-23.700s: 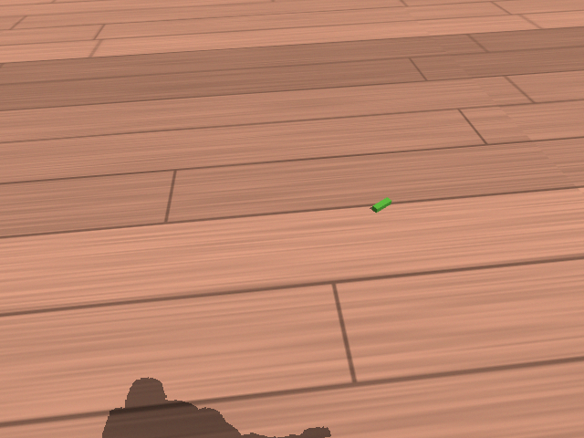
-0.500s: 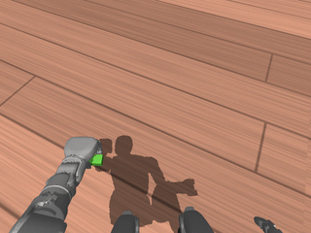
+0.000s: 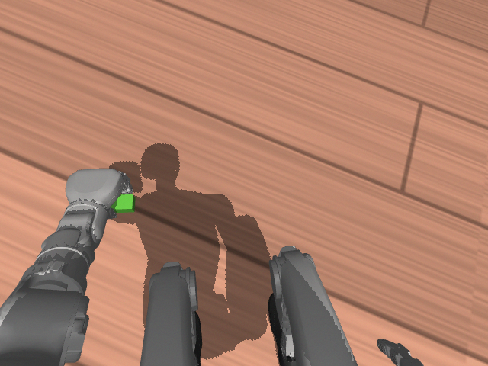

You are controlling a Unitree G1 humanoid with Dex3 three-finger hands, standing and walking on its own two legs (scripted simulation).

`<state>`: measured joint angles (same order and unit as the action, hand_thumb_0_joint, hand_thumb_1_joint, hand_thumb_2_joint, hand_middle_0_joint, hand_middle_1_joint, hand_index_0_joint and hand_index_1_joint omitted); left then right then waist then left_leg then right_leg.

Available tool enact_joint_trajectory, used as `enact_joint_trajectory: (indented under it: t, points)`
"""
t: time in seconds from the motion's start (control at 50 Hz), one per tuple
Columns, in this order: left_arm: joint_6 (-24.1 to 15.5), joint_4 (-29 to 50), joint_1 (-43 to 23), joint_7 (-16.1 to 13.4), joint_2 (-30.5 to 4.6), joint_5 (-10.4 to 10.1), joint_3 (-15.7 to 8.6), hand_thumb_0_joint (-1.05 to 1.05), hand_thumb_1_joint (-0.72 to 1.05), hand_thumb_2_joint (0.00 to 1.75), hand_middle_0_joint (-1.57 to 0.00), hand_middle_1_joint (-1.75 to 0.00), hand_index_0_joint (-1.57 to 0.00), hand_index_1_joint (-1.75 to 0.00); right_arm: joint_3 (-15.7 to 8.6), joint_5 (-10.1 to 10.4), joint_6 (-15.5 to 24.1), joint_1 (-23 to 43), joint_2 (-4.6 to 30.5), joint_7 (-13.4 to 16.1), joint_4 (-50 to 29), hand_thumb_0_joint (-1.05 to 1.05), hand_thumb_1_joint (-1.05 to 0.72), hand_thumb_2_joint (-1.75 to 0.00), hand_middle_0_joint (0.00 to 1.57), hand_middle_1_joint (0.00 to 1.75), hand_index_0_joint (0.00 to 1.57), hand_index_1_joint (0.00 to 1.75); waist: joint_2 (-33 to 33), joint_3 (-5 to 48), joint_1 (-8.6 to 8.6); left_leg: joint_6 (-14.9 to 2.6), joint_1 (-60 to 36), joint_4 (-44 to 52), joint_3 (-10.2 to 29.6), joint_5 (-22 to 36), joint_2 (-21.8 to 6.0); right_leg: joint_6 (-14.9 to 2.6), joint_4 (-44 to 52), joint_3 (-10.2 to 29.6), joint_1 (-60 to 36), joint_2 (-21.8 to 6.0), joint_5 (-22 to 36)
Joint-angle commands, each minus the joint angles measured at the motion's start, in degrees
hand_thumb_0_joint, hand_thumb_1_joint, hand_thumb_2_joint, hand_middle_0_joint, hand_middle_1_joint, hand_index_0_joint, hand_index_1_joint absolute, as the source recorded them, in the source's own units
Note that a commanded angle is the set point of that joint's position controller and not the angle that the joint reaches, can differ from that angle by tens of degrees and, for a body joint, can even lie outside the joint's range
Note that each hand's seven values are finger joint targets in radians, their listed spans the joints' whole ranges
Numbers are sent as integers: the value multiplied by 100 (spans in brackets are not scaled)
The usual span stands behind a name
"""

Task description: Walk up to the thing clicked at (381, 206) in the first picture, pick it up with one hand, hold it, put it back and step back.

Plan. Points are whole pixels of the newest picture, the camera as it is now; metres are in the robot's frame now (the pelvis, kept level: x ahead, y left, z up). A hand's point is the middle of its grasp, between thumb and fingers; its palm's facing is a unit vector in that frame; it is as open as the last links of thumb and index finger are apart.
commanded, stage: crouch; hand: left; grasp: from above
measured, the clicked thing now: (108, 204) +0.43 +0.24 -0.19
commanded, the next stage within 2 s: lower in 1.00 s
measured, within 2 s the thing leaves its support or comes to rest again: neither
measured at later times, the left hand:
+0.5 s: hand (120, 212) +0.43 +0.24 -0.26, palm faces -0.46 -0.01 -0.89, open 6.1 cm
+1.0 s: hand (125, 214) +0.44 +0.24 -0.32, palm faces -0.47 -0.02 -0.88, open 6.1 cm
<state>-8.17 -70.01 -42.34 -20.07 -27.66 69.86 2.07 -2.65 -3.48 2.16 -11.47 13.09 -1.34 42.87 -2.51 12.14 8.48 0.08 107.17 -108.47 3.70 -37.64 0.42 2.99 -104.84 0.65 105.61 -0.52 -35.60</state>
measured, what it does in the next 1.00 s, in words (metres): lowers itself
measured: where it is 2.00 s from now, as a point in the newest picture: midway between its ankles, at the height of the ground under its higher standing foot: (239, 356)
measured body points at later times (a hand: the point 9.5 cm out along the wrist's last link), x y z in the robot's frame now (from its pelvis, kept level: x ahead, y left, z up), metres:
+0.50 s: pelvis -0.01 -0.01 -0.10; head +0.22 +0.03 +0.29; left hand +0.45 +0.23 -0.21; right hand +0.06 -0.29 -0.22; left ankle +0.07 +0.12 -0.46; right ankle +0.09 -0.15 -0.46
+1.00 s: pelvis -0.01 -0.01 -0.15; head +0.22 +0.04 +0.23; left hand +0.46 +0.24 -0.27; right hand +0.03 -0.28 -0.26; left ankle +0.07 +0.12 -0.46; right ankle +0.09 -0.15 -0.46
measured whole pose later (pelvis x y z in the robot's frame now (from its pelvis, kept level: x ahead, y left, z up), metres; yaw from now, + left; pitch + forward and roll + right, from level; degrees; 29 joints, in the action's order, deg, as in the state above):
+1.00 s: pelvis -0.01 -0.01 -0.15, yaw -3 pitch +34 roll -7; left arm -13.4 -84.9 -54.2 -24.4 -38.1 74.1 -3.3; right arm 1.5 -8.0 3.5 -8.7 14.8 -7.1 44.2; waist 0.1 4.8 12.7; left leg 1.8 130.8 -136.3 7.5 -40.1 1.5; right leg 3.4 -131.2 -1.1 128.8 1.1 -37.3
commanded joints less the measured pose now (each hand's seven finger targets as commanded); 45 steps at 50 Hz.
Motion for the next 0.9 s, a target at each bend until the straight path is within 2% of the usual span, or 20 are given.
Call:
enact_joint_trajectory:
  t: [0.0,0.02,0.06,0.14,0.16,0.2,0.22,0.28,0.3,0.34,0.36,0.38,0.4,0.42,0.52,0.56,0.66,0.7,0.84,0.88]
  points:
    - [-33,925,-2133,-434,-1448,97,-398,0,101,18,-125,-23,-133,-15,-428,-113,182,-853,1296,-46,-221,0,-89,-90,20,30,20,30,-998,3745,55,-18,-2762,1043,-27,1185,79,-557,614,-532,-1096,126,943]
    - [-24,960,-2184,-478,-1501,116,-431,0,101,18,-125,-23,-132,-16,-424,-125,180,-848,1275,-71,-227,0,-89,-90,20,30,20,30,-1046,3850,54,-38,-2668,907,-101,1210,96,-550,552,-533,-1139,138,1003]
    - [27,675,-2061,-497,-1272,110,-357,0,101,17,-125,-22,-133,-15,-400,-169,188,-862,1272,-132,-201,0,-89,-90,20,30,20,30,-979,3694,139,-48,-2476,707,-110,1371,96,-524,403,-554,-1017,114,1142]
    - [28,678,-2171,-498,-1534,97,-476,0,99,17,-124,-23,-131,-16,-409,-202,178,-887,1281,-210,-207,0,-90,-90,20,30,20,30,-952,3867,140,-99,-2167,316,-242,1478,115,-501,179,-545,-1131,143,1328]
    - [26,649,-2224,-494,-1612,105,-498,0,100,18,-125,-23,-132,-16,-402,-208,174,-862,1296,-229,-216,0,-90,-90,20,30,20,30,-949,3756,157,-90,-2005,284,-230,1345,110,-502,99,-570,-1042,131,1233]
    - [18,611,-2302,-469,-1454,68,-415,0,99,18,-126,-22,-132,-15,-411,-222,165,-814,1281,-243,-207,0,-90,-90,20,30,20,30,-1018,3696,178,-70,-2005,230,-189,1182,97,-529,-35,-606,-761,143,1057]
    - [10,558,-2379,-447,-1418,81,-384,0,99,20,-126,-22,-132,-16,-420,-231,165,-850,1310,-257,-216,0,-90,-90,20,30,20,30,-1051,3654,266,-74,-2011,143,-189,1187,89,-517,-57,-608,-677,135,1070]
    - [-31,484,-2298,-436,-1717,111,-512,0,98,18,-126,-20,-132,-14,-387,-242,133,-841,1331,-296,-243,0,-90,-90,20,30,20,30,-1019,3717,185,-88,-1798,-71,-240,1236,102,-513,-235,-607,-748,159,1130]
    - [-33,321,-2284,-418,-1548,95,-441,0,97,22,-126,-20,-131,-15,-370,-253,140,-877,1335,-308,-214,0,-90,-90,20,30,20,30,-871,3490,294,-96,-1703,-144,-204,1223,90,-496,-264,-622,-590,143,1122]
    - [-118,637,-2805,-430,-1785,70,-493,0,95,23,-125,-20,-130,-16,-354,-271,133,-804,1353,-312,-179,0,-90,-90,20,30,20,30,-1057,3657,279,-112,-1583,-282,-257,1157,100,-508,-385,-601,-547,180,1106]
    - [-129,420,-2663,-448,-1895,119,-558,0,94,21,-124,-21,-129,-16,-345,-275,128,-802,1357,-313,-192,0,-90,-90,20,30,20,30,-1093,3601,247,-111,-1514,-323,-276,1105,106,-510,-420,-598,-503,183,1051]
    - [-116,78,-2356,-444,-1751,128,-524,0,94,21,-124,-21,-129,-16,-306,-289,137,-831,1351,-329,-191,0,-90,-90,20,30,20,30,-970,3302,296,-105,-1369,-352,-259,1044,113,-499,-455,-625,-394,161,975]
    - [-149,145,-2469,-445,-1728,118,-492,0,94,20,-123,-21,-129,-16,-286,-313,140,-802,1348,-368,-211,0,-90,-90,20,30,20,30,-977,3284,325,-115,-1242,-375,-273,971,119,-501,-491,-633,-424,181,926]
    - [-205,381,-2797,-468,-1913,107,-557,0,91,20,-122,-20,-127,-15,-303,-309,134,-781,1378,-364,-181,0,-90,-90,20,30,20,30,-989,3515,285,-142,-1235,-477,-294,947,113,-499,-509,-630,-435,200,930]
    - [-254,-190,-2588,-489,-1917,166,-552,0,92,19,-122,-20,-127,-15,-247,-347,134,-772,1368,-410,-153,0,-90,-90,20,30,20,30,-958,3270,317,-129,-1023,-616,-285,790,121,-514,-728,-687,-200,216,735]
    - [-305,-35,-2949,-501,-2129,197,-629,0,91,18,-121,-19,-126,-14,-234,-349,134,-801,1438,-426,-126,0,-90,-90,20,30,20,30,-1131,3396,347,-128,-987,-702,-282,831,130,-524,-847,-689,-121,215,789]
    - [-379,-371,-3003,-534,-2098,211,-595,0,91,17,-120,-20,-126,-15,-175,-392,148,-808,1470,-457,-81,0,-90,-90,20,30,20,30,-1079,3166,443,-132,-732,-847,-272,605,148,-527,-986,-743,139,227,594]
    - [-405,-483,-2921,-570,-2285,241,-661,0,89,16,-121,-19,-126,-14,-151,-400,142,-766,1455,-449,-59,0,-90,-90,20,30,20,30,-968,3170,355,-162,-553,-965,-326,513,162,-513,-1004,-724,74,245,495]
    - [-473,-581,-3106,-651,-2408,350,-704,0,90,14,-120,-19,-126,-13,-63,-438,164,-836,1541,-488,6,0,-90,-90,20,30,20,30,-1207,3221,412,-126,-611,-1144,-274,681,152,-535,-1295,-807,327,248,668]
    - [-485,-723,-3050,-668,-2363,321,-663,0,91,13,-120,-19,-126,-13,-41,-462,181,-836,1526,-516,15,0,-90,-90,20,30,20,30,-1013,3100,485,-170,-366,-1257,-303,629,152,-496,-1266,-796,173,269,662]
